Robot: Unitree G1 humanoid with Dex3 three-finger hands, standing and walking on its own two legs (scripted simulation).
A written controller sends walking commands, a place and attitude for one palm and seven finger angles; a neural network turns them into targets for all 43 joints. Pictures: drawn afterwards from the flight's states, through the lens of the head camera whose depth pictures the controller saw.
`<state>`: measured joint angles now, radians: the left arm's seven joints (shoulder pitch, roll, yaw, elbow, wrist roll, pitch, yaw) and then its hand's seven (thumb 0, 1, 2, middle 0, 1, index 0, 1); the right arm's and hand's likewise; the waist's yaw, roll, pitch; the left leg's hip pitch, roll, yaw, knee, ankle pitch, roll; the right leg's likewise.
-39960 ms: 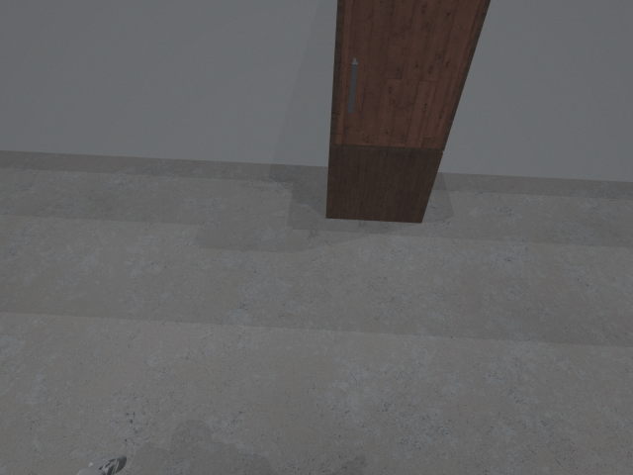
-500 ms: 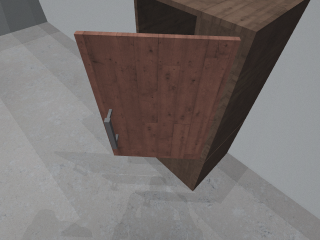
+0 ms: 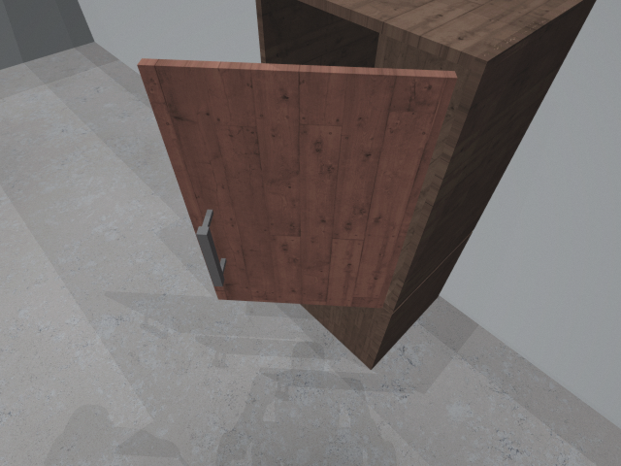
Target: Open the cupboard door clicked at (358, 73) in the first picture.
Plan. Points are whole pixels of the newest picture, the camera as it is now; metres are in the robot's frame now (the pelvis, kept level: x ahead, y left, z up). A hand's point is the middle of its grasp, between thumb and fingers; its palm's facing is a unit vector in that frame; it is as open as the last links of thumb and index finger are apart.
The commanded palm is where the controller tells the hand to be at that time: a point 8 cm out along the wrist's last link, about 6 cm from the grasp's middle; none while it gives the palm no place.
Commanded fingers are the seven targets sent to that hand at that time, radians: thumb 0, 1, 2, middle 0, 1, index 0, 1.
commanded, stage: look again from close up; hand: left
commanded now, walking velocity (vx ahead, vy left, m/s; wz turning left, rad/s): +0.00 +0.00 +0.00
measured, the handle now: (214, 250) +0.50 +0.22 -0.11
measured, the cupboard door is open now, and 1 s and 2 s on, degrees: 43 43 43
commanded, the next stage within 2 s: raise the hand with hooked fingers in 0.28 s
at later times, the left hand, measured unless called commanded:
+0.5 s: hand out of the picture +0.12 +0.20 -0.09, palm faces +0.24 -0.95 -0.19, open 7.5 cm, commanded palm +0.09 +0.25 -0.08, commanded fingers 0.00 0.74 0.83 -0.21 -0.41 -0.21 -0.41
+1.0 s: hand out of the picture +0.13 +0.22 -0.07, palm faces +0.00 -1.00 -0.07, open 9.8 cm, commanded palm +0.11 +0.27 -0.08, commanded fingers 0.00 0.15 0.58 -0.25 -0.78 -0.25 -0.78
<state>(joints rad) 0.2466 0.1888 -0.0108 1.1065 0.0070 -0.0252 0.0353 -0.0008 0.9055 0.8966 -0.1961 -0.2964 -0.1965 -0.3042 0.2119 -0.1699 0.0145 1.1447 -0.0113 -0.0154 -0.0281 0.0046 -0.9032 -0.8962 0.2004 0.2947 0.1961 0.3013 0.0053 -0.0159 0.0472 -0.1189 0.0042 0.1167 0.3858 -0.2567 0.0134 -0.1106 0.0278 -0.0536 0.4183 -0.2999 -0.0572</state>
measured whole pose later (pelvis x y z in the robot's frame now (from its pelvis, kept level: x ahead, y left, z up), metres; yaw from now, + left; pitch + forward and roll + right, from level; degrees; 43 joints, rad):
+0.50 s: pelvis -0.01 +0.00 +0.00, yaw +2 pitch +0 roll +1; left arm 0.39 0.18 0.04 0.44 -0.13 -0.06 0.06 0.01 0.88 0.89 -0.20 -0.31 -0.20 -0.32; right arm 0.29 -0.23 0.00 0.92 0.03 -0.16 -0.07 0.01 -0.90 -0.90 0.20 0.29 0.20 0.30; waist 0.01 0.01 0.01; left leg -0.19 0.00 0.09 0.45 -0.26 0.01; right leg -0.17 0.02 -0.08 0.49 -0.32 -0.06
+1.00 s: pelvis -0.09 +0.00 -0.12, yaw +3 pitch +14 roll -3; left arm 0.22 0.29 0.19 0.17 -0.31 -0.56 -0.39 0.01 0.37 0.67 -0.23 -0.63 -0.23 -0.64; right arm 0.16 -0.23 0.04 0.58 0.03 -0.25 -0.07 0.01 -0.90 -0.90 0.20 0.29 0.20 0.30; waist 0.03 0.01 -0.12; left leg -1.05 0.03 -0.02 1.31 -0.51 0.02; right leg -0.97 0.00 -0.18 1.26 -0.55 -0.09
